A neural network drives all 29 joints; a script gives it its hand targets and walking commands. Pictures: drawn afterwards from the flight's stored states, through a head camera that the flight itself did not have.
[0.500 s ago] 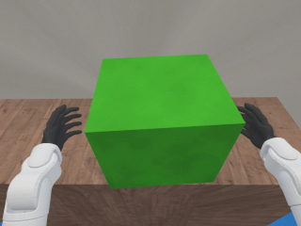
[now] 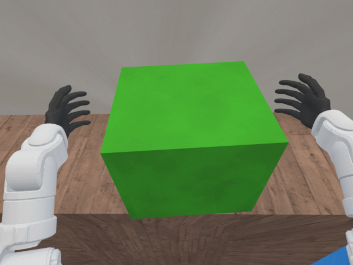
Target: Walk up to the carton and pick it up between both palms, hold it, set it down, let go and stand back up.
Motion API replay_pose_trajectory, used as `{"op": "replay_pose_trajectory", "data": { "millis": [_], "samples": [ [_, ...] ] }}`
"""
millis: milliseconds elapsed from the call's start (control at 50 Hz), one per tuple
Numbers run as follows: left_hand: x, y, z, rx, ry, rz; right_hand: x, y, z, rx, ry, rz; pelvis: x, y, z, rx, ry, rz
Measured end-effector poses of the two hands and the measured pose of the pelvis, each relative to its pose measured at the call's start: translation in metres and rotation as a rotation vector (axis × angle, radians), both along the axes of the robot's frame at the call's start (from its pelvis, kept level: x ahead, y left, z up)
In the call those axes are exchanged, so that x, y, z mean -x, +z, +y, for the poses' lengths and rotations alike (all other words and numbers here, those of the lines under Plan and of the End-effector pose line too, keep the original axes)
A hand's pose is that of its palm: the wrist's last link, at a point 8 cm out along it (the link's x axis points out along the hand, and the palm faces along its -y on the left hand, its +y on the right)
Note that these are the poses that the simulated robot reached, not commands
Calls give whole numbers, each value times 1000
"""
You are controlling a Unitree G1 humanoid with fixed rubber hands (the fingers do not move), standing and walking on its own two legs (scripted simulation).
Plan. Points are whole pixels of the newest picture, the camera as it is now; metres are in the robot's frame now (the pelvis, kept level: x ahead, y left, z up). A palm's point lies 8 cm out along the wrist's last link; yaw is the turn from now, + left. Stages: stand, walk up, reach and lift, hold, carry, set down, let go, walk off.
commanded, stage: reach and lift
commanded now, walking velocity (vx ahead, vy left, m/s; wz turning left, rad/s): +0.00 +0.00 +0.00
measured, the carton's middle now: (187, 140) +0.41 +0.00 +0.07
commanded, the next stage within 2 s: none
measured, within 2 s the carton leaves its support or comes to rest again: neither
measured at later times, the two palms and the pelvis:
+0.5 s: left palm (60, 101) +0.39 +0.26 +0.22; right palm (307, 84) +0.43 -0.26 +0.22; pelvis +0.00 +0.00 +0.00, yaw +0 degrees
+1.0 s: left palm (72, 131) +0.38 +0.26 +0.13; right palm (289, 118) +0.42 -0.25 +0.13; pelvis +0.00 +0.00 +0.00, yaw +1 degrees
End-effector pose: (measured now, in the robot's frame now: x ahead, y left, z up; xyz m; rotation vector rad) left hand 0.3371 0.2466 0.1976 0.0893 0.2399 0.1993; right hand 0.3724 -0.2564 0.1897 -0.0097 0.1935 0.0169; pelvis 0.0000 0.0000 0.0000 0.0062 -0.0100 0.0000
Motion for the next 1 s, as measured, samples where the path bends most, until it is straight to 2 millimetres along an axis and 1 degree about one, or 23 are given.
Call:
{"op": "replay_pose_trajectory", "data": {
  "millis": [120, 200, 260, 320, 380, 460, 540, 700, 800, 900, 1000],
  "samples": [
    [-16, 10, 6, 22, 8, 9, -17, 15, 1, -21, -5, -14, 2, 0, 0, 1, 1, 27],
    [-27, 23, 5, 28, 6, -15, -29, 26, 3, -38, 3, -28, 1, 0, 1, 1, 1, 41],
    [-35, 27, 5, 37, 9, -13, -38, 30, 2, -54, -5, -23, 0, 0, 0, 1, 1, 46],
    [-42, 28, 6, 44, 15, 0, -45, 33, 2, -65, -13, -19, -1, 0, 0, 1, 1, 53],
    [-50, 24, 9, 54, 28, 29, -52, 33, 0, -80, -25, -4, -2, 0, 0, 1, 2, 59],
    [-53, 21, 9, 52, 27, 32, -57, 31, -1, -80, -28, -13, -4, 0, 0, 1, 2, 66],
    [-51, 16, 12, 51, 31, 32, -57, 23, -1, -77, -27, -6, -4, 0, 0, 1, 2, 68],
    [-42, -3, 23, 57, 54, 52, -49, -9, -2, -60, -37, 55, -1, -1, 1, 3, 5, 66],
    [-43, -14, 26, 76, 61, 51, -45, -21, 1, -62, -35, 61, 2, -1, 2, 6, 8, 75],
    [-45, -40, 25, 112, 67, 89, -44, -37, 7, -82, -30, 76, 2, -1, 2, 7, 10, 87],
    [-46, -63, 14, 131, 55, 97, -44, -57, 11, -93, -27, 89, -1, -1, 2, 7, 11, 99]
  ]
}}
